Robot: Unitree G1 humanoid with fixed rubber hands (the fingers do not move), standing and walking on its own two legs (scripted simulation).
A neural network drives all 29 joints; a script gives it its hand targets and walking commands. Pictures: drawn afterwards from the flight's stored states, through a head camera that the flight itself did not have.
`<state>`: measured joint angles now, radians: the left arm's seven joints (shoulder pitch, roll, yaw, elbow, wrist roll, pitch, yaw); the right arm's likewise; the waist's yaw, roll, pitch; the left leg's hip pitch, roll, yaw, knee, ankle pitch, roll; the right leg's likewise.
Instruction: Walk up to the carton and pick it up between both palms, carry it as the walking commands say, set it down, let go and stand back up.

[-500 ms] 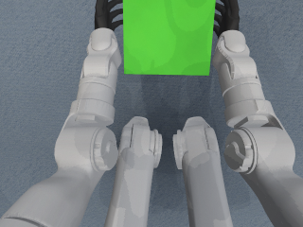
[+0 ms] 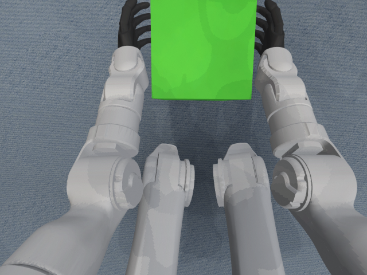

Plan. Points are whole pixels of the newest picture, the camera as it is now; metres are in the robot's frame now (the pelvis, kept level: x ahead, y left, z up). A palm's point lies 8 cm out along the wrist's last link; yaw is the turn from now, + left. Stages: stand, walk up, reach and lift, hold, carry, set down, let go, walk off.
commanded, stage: set down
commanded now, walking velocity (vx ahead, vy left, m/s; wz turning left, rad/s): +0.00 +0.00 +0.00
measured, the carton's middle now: (197, 62) +0.49 +0.00 -0.24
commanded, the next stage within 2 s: none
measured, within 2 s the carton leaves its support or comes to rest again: rests again in 0.32 s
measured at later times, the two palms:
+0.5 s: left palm (132, 48) +0.50 +0.13 -0.17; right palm (268, 50) +0.50 -0.13 -0.17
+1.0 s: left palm (130, 48) +0.50 +0.13 -0.17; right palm (266, 49) +0.50 -0.13 -0.18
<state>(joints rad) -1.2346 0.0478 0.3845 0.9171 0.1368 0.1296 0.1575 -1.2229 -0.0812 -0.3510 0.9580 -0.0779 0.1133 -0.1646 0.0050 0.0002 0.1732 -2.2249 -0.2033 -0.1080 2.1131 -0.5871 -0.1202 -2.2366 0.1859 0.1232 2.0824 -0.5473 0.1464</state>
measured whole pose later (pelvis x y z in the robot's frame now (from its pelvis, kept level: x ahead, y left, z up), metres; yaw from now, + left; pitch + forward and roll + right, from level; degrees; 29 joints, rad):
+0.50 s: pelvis +0.00 +0.00 -0.01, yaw +0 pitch +39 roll -1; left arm -1.24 0.06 0.37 0.96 0.13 0.11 0.16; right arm -1.23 -0.09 -0.33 1.01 -0.06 0.09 -0.17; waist 0.01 -0.01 0.20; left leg -2.23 -0.18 -0.10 2.15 -0.60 -0.12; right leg -2.24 0.17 0.10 2.12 -0.56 0.13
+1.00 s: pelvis +0.00 +0.00 -0.01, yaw +0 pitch +38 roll -1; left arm -1.25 0.08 0.37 0.98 0.15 0.10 0.13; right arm -1.25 -0.09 -0.36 1.04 -0.09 0.08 -0.15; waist 0.01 -0.01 0.21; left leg -2.23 -0.16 -0.09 2.17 -0.60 -0.11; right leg -2.24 0.16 0.09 2.14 -0.56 0.12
